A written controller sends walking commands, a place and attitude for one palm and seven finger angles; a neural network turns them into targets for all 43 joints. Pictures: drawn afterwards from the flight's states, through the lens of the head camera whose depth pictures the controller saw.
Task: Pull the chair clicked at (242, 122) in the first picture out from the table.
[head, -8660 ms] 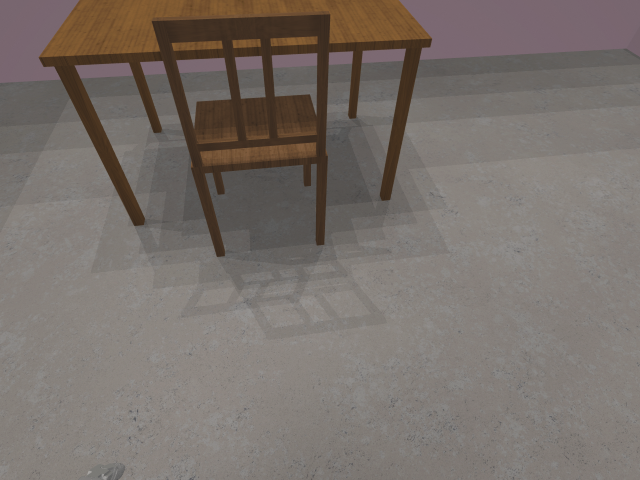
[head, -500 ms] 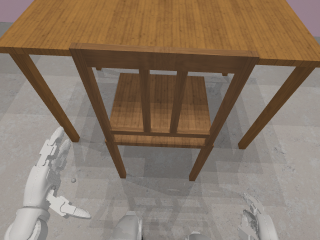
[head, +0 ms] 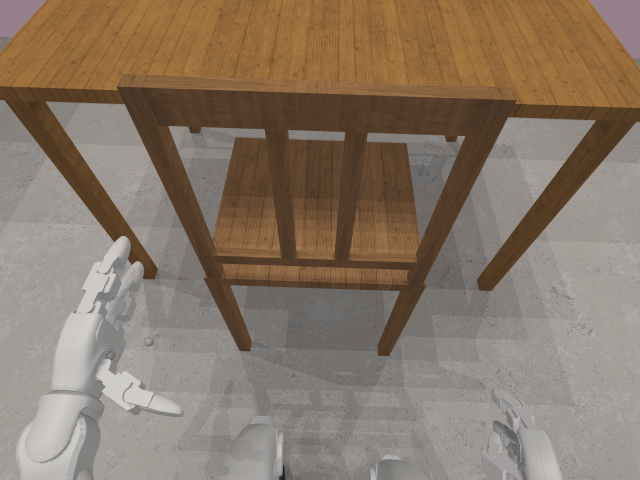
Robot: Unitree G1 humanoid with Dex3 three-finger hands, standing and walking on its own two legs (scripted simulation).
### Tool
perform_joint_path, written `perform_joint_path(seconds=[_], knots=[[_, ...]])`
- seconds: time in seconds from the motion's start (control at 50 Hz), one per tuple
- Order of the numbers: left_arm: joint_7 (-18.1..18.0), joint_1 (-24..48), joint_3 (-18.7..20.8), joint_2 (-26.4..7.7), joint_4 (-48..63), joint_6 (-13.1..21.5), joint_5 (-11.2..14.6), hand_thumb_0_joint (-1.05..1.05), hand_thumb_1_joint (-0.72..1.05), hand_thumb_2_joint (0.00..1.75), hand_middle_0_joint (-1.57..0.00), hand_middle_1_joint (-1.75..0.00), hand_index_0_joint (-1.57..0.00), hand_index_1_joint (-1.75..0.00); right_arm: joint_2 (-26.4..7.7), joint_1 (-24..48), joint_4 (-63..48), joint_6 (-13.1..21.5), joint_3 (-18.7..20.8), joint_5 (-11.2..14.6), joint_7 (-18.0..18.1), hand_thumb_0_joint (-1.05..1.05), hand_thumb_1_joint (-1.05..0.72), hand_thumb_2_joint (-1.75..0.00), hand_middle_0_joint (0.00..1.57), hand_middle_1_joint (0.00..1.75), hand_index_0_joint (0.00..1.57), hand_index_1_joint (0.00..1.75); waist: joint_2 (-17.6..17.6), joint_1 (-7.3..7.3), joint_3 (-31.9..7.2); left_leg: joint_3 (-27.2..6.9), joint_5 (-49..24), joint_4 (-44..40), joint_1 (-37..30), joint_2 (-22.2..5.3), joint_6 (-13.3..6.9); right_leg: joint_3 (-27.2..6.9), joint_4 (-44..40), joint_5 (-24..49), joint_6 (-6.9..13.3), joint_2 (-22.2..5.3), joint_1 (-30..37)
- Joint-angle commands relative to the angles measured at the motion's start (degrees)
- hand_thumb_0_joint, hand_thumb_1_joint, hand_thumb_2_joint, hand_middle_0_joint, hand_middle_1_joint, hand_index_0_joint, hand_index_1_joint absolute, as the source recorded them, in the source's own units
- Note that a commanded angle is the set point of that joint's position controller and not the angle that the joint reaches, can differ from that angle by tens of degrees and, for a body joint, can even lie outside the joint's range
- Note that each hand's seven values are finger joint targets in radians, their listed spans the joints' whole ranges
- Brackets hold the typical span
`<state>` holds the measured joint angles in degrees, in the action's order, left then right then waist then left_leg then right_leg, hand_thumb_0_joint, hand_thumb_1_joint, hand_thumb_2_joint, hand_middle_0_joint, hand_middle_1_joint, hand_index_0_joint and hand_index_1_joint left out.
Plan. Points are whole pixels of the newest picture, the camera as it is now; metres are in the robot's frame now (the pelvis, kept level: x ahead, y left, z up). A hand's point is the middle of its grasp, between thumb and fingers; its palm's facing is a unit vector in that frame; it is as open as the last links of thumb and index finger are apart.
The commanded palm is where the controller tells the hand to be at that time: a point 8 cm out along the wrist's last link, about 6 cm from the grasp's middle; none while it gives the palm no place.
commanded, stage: aim the fingers beside a spindle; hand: left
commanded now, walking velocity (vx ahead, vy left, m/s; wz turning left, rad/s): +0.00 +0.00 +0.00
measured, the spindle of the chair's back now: (283, 202) +0.50 +0.08 +0.01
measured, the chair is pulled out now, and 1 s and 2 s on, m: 0.00 0.00 0.00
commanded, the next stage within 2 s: push the fingers through the gap in 1.60 s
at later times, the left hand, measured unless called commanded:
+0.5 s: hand (157, 314) +0.30 +0.22 +0.02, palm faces +0.01 -1.00 -0.06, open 17.0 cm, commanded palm +0.29 +0.26 +0.02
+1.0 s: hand (173, 290) +0.35 +0.22 +0.00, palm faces +0.01 -1.00 -0.05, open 17.0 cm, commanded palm +0.33 +0.26 +0.00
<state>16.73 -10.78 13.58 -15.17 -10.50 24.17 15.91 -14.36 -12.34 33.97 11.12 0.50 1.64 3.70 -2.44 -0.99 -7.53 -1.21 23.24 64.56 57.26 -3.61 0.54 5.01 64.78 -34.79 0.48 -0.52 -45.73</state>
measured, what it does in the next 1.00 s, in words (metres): stands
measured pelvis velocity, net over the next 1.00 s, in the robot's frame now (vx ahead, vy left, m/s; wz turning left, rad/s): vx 0.00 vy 0.02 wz -0.03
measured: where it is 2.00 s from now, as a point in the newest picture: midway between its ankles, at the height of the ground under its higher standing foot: outside the picture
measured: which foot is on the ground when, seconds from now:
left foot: down 0.00-1.00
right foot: down 0.00-1.00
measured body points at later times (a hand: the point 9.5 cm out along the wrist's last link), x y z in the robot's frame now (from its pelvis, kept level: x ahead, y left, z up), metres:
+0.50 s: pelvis +0.00 +0.01 -0.01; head +0.09 +0.01 +0.43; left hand +0.30 +0.27 +0.03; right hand +0.14 -0.25 -0.11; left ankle +0.07 +0.13 -0.65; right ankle -0.03 -0.12 -0.65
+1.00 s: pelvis +0.00 +0.02 -0.03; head +0.11 +0.03 +0.41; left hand +0.34 +0.27 +0.00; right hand +0.13 -0.24 -0.13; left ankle +0.07 +0.13 -0.65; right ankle -0.03 -0.12 -0.65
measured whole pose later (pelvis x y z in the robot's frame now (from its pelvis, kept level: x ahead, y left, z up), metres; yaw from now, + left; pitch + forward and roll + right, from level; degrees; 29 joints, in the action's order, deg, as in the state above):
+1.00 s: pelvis +0.00 +0.02 -0.03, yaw -2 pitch +22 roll -4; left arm 14.4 9.6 15.8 -16.7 -27.1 25.4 12.6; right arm -14.4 -12.7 35.2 6.9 -0.1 0.3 1.9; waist -2.1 -2.4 -8.3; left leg -0.4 25.2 71.4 67.9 -4.0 -0.8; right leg 3.7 71.2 -36.3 -0.7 -0.5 -56.3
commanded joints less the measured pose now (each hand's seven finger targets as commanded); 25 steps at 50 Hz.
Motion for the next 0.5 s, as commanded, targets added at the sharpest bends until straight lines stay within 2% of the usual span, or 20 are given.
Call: perform_joint_path(seconds=[0.0,0.04,0.06,0.08,0.1,0.12,0.14,0.16,0.22,0.26,0.28,0.32,0.36,0.38,0.4,0.46,0.48], knots=[[-0.2,6.8,4.8,-8.9,9.1,3.6,1.0,0.0,-0.5,0.3,-0.06,-0.08,-0.06,-0.08,-8.0,0.5,-7.8,2.4,3.4,0.1,0.6,0.0,-0.9,-0.9,0.2,0.3,0.2,0.3,-0.4,-0.58,-14.7,-0.4,-9.2,-6.6,-19.0,1.9,-2.1,-2.1,-10.9,16.4,0.1,1.3,-1.9],[-0.4,9.4,5.2,-9.5,7.9,3.6,1.0,0.0,-0.5,0.3,-0.06,-0.08,-0.06,-0.08,-8.1,0.3,-7.5,2.3,3.4,0.1,0.5,0.0,-0.9,-0.9,0.2,0.3,0.2,0.3,0.6,-1.12,-14.3,-0.3,-8.6,-6.0,-18.0,1.9,-2.3,-2.6,-11.2,16.2,0.0,1.2,-2.0],[-0.5,10.5,6.3,-10.8,7.5,3.7,0.9,0.0,-0.5,0.3,-0.06,-0.08,-0.06,-0.08,-8.4,0.1,-7.2,2.1,3.3,0.1,0.6,0.0,-0.9,-0.9,0.2,0.3,0.2,0.3,0.0,-0.95,-14.9,-0.3,-8.2,-5.9,-17.7,1.8,-2.2,-2.7,-10.9,15.5,0.0,1.3,-2.3],[-0.5,11.5,6.1,-10.6,7.7,4.2,0.8,0.0,-0.5,0.3,-0.06,-0.08,-0.06,-0.08,-8.3,0.1,-7.2,2.2,3.3,0.0,0.5,0.0,-0.9,-0.9,0.2,0.3,0.2,0.3,-1.3,-0.85,-14.9,-0.3,-8.3,-5.9,-18.1,1.8,-2.2,-2.6,-10.6,15.2,0.2,1.2,-2.7],[-0.5,12.2,5.0,-9.7,7.7,4.3,0.7,0.0,-0.5,0.3,-0.06,-0.08,-0.06,-0.08,-8.2,0.0,-7.3,2.2,3.2,-0.1,0.4,0.0,-0.9,-0.9,0.2,0.3,0.2,0.3,-1.3,-0.97,-15.5,-0.4,-8.5,-5.9,-18.5,1.8,-2.2,-2.4,-10.4,15.3,0.2,1.2,-2.8],[-0.6,12.3,6.1,-10.7,6.4,4.3,0.6,0.0,-0.5,0.3,-0.06,-0.08,-0.06,-0.08,-8.3,-0.1,-7.1,2.1,3.3,0.0,0.4,0.0,-0.9,-0.9,0.2,0.3,0.2,0.3,-0.1,-1.0,-15.4,-0.5,-8.2,-5.7,-17.8,1.7,-2.3,-2.5,-10.5,15.0,0.2,1.4,-2.7],[-0.5,13.6,5.4,-10.4,6.2,4.3,0.5,0.0,-0.5,0.3,-0.06,-0.08,-0.06,-0.08,-8.4,-0.3,-7.0,2.1,3.2,-0.1,0.4,0.0,-0.9,-0.9,0.2,0.3,0.2,0.3,-0.7,-1.26,-15.9,-0.4,-8.3,-5.5,-17.8,1.8,-2.3,-2.7,-10.3,15.3,0.1,1.3,-3.1],[-0.5,14.9,6.5,-11.5,6.0,4.5,0.6,0.0,-0.5,0.3,-0.06,-0.08,-0.06,-0.08,-8.5,-0.5,-6.6,2.1,3.3,-0.1,0.5,0.0,-0.9,-0.9,0.2,0.3,0.2,0.3,-1.2,-1.17,-16.6,-0.4,-8.7,-5.2,-18.1,1.6,-2.3,-2.7,-9.9,15.7,0.2,1.3,-3.4],[-0.2,14.6,5.3,-10.2,4.5,4.4,0.5,0.0,-0.5,0.3,-0.06,-0.08,-0.06,-0.08,-8.5,-0.6,-6.7,2.0,3.3,-0.2,0.2,0.0,-0.9,-0.9,0.2,0.3,0.2,0.3,-0.9,-1.01,-16.9,-0.6,-9.1,-5.2,-18.1,1.7,-2.2,-2.4,-9.6,16.0,0.3,1.4,-3.3],[-0.1,14.6,6.7,-11.3,3.1,4.1,0.6,0.0,-0.5,0.3,-0.06,-0.08,-0.06,-0.08,-8.7,-1.0,-6.5,1.6,3.4,-0.2,0.1,0.0,-0.9,-0.9,0.2,0.3,0.2,0.3,-0.1,-0.84,-17.5,-0.4,-9.5,-5.0,-17.5,1.6,-2.2,-2.5,-9.3,16.8,0.2,1.4,-3.0],[0.0,15.1,6.2,-10.8,3.2,4.1,0.7,0.0,-0.5,0.3,-0.06,-0.08,-0.06,-0.08,-8.7,-0.8,-6.6,1.5,3.3,-0.2,0.0,0.0,-0.9,-0.9,0.2,0.3,0.2,0.3,-0.7,-0.84,-17.7,-0.4,-9.7,-4.8,-17.6,1.7,-2.3,-2.7,-9.1,17.2,0.2,1.4,-3.4],[-0.1,14.6,7.9,-12.3,2.5,4.1,0.7,0.0,-0.5,0.3,-0.06,-0.08,-0.06,-0.08,-8.7,-1.0,-6.5,1.3,3.5,-0.3,-0.1,0.0,-0.9,-0.9,0.2,0.3,0.2,0.3,0.2,-0.37,-18.2,-0.3,-10.3,-4.4,-17.0,1.7,-2.3,-2.8,-8.9,17.9,0.2,1.5,-2.5],[0.0,15.0,7.9,-12.0,2.7,4.3,0.8,0.0,-0.5,0.3,-0.06,-0.08,-0.06,-0.08,-8.6,-1.1,-6.6,1.1,3.4,-0.3,-0.3,0.0,-0.9,-0.9,0.2,0.3,0.2,0.3,-0.4,-0.46,-18.7,-0.2,-10.8,-4.3,-17.2,1.7,-2.2,-2.6,-8.5,18.4,0.2,1.5,-2.8],[0.1,16.4,7.0,-11.5,2.8,4.6,0.6,0.0,-0.5,0.3,-0.06,-0.08,-0.06,-0.08,-8.7,-1.0,-6.5,1.1,3.4,-0.3,-0.3,0.0,-0.9,-0.9,0.2,0.3,0.2,0.3,-1.5,-0.92,-18.1,-0.4,-10.4,-4.2,-17.4,1.6,-2.2,-2.4,-8.2,17.5,0.3,1.5,-4.3],[0.0,18.4,5.9,-10.5,2.8,4.8,0.5,0.0,-0.5,0.3,-0.06,-0.08,-0.06,-0.08,-8.6,-1.1,-6.3,1.1,3.4,-0.3,-0.3,0.0,-0.9,-0.9,0.2,0.3,0.2,0.3,-1.0,-1.55,-17.9,-0.5,-9.7,-3.9,-17.6,1.6,-2.2,-2.3,-8.2,16.7,0.2,1.5,-5.5],[-0.2,20.4,5.7,-10.8,1.7,5.3,0.2,0.0,-0.5,0.3,-0.06,-0.08,-0.06,-0.08,-9.0,-1.3,-5.8,1.1,3.5,-0.4,-0.3,0.0,-0.9,-0.9,0.2,0.3,0.2,0.3,-1.7,-1.69,-17.5,-1.3,-8.2,-3.9,-17.6,1.3,-2.0,-1.9,-7.7,14.0,0.4,1.6,-7.4],[-0.1,21.1,4.5,-9.5,1.9,5.3,0.0,0.0,-0.5,0.3,-0.06,-0.08,-0.06,-0.08,-8.9,-1.3,-6.0,1.2,3.4,-0.5,-0.3,0.0,-0.9,-0.9,0.2,0.3,0.2,0.3,-2.0,-1.88,-18.0,-1.3,-8.1,-3.9,-18.1,1.4,-2.1,-1.8,-7.6,13.6,0.4,1.6,-8.0]])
